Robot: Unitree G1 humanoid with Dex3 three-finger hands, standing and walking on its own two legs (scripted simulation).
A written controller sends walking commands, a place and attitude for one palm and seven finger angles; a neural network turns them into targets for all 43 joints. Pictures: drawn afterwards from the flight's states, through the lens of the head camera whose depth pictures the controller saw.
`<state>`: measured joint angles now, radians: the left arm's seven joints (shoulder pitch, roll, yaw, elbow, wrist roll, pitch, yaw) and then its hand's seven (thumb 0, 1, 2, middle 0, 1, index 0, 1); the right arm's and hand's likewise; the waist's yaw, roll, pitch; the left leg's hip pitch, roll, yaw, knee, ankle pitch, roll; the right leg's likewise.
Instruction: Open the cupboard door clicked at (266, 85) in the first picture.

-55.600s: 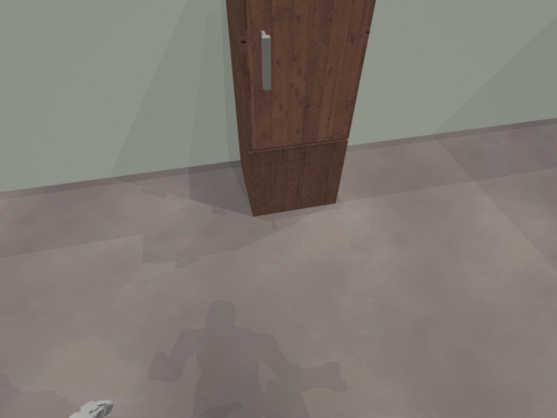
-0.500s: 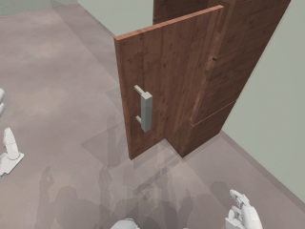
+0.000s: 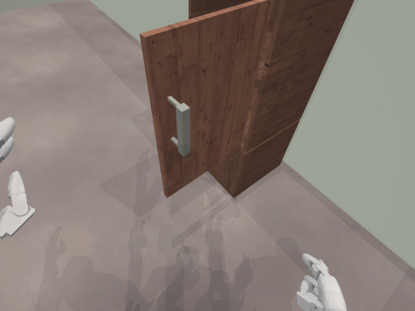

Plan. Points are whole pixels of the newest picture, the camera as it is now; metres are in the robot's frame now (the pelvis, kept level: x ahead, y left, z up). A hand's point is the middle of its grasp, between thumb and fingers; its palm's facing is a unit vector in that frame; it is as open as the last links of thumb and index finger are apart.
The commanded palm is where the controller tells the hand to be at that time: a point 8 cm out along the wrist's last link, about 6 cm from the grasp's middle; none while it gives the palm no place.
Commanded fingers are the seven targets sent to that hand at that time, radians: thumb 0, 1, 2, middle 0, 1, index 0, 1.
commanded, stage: stop stepping back and stand still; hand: left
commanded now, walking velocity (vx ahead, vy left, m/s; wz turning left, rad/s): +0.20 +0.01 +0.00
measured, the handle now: (178, 126) +0.54 +0.13 +0.02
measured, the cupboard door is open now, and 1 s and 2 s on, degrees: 92 92 92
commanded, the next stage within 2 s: let the arm hang, fingers relaxed in 1.10 s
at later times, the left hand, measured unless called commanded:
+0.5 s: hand (9, 272) +0.13 +0.25 +0.16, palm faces +0.49 -0.75 -0.44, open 7.4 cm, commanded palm +0.07 +0.28 +0.18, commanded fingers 0.00 0.90 0.90 -0.20 -0.30 -0.20 -0.30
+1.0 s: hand out of the picture +0.11 +0.28 +0.15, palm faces +0.46 -0.77 -0.45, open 7.4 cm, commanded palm +0.06 +0.31 +0.18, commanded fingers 0.00 0.90 0.90 -0.20 -0.30 -0.20 -0.30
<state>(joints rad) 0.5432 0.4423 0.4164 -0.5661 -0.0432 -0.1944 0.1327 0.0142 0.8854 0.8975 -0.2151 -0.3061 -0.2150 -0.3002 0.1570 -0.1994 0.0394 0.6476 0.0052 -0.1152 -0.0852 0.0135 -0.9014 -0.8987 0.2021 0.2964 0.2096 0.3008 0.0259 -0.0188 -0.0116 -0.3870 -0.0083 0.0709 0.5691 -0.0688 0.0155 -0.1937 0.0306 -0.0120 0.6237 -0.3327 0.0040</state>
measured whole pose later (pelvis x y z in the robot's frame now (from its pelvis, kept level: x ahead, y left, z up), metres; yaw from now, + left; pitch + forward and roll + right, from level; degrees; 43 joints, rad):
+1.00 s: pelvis -0.08 +0.00 +0.00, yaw +2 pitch -1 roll +0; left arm 0.51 0.36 0.38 -0.41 -0.02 -0.19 0.15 0.02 0.89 0.90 -0.21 -0.31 -0.21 -0.30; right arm 0.22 -0.20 0.02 0.63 -0.01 -0.14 -0.07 0.01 -0.90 -0.90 0.20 0.30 0.21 0.30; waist 0.02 0.00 0.03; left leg -0.21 0.01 0.07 0.48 -0.26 0.01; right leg -0.28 -0.04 -0.06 0.46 -0.16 0.01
